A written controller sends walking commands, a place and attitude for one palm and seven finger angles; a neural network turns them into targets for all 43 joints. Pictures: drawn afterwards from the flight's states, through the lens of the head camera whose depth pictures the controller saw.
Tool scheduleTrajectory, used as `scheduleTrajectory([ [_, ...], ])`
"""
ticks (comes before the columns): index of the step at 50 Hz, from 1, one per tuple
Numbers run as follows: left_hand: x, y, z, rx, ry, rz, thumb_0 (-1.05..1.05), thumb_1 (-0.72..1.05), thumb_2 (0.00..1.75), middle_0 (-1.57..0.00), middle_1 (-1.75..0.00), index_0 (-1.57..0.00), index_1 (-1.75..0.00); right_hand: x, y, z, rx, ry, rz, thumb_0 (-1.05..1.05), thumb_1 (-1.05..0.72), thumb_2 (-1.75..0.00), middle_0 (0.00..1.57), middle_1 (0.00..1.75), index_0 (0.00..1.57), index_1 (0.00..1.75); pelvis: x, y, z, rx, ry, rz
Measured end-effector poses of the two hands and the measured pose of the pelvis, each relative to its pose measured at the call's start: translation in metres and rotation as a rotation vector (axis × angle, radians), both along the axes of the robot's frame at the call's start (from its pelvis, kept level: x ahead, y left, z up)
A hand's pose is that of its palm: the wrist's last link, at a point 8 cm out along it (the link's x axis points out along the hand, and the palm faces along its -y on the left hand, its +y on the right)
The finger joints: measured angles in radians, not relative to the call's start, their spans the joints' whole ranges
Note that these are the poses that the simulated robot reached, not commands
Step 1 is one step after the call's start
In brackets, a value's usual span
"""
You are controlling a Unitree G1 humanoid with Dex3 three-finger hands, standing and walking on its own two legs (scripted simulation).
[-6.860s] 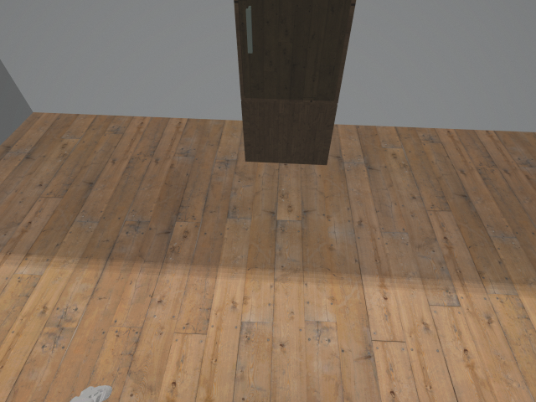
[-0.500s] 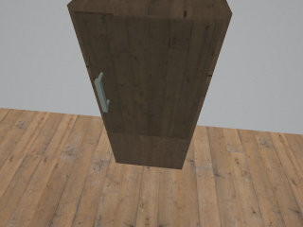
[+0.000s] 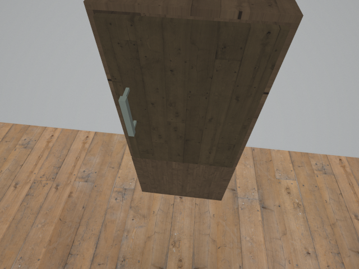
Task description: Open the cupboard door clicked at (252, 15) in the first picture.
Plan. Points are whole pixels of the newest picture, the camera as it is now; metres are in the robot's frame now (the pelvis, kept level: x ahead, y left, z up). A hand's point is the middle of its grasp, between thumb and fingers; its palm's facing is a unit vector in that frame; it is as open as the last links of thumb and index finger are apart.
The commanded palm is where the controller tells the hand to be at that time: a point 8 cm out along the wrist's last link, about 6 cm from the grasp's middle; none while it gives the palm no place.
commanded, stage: come to a stop and stand still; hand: left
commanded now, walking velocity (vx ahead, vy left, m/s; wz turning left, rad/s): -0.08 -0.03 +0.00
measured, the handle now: (129, 113) +0.54 +0.19 -0.03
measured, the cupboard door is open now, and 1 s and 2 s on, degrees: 0 0 0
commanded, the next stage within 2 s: look again from close up in 0.88 s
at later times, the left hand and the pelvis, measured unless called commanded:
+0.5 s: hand out of the picture +0.02 +0.16 -0.16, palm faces -0.03 -0.97 -0.24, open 7.4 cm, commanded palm none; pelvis -0.03 -0.02 +0.00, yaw -1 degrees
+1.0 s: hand out of the picture +0.01 +0.14 -0.16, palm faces -0.02 -0.98 -0.21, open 7.4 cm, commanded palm none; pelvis -0.01 -0.04 +0.01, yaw +0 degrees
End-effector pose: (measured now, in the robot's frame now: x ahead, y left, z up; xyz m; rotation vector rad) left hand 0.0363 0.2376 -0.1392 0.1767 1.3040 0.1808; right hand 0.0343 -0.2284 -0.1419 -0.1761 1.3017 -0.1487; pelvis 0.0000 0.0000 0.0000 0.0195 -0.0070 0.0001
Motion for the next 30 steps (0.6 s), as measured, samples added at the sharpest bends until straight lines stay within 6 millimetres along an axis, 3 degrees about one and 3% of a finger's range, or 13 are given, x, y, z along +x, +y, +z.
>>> scheduleTrajectory([
  [6,0.014,-0.007,0.008,0.017,-0.033,-0.045,0.00,0.90,0.90,-0.20,-0.30,-0.20,-0.30,0.010,-0.005,0.000,0.016,-0.039,-0.028,0.01,-0.92,-0.90,0.20,0.30,0.20,0.30,-0.003,-0.006,0.003,-0.003,0.004,-0.015],
  [13,0.011,-0.021,0.008,0.013,-0.077,-0.069,0.00,0.90,0.90,-0.20,-0.30,-0.20,-0.30,0.002,-0.015,0.001,0.024,-0.079,-0.021,0.00,-0.92,-0.90,0.20,0.30,0.20,0.30,-0.012,-0.013,0.000,-0.013,0.001,-0.008],
  [30,-0.040,-0.031,0.015,0.013,0.022,-0.061,0.01,0.90,0.90,-0.20,-0.30,-0.20,-0.30,-0.068,-0.024,-0.004,0.063,0.068,-0.015,0.01,-0.92,-0.90,0.20,0.30,0.20,0.30,-0.027,-0.029,0.006,-0.002,-0.007,-0.009],
])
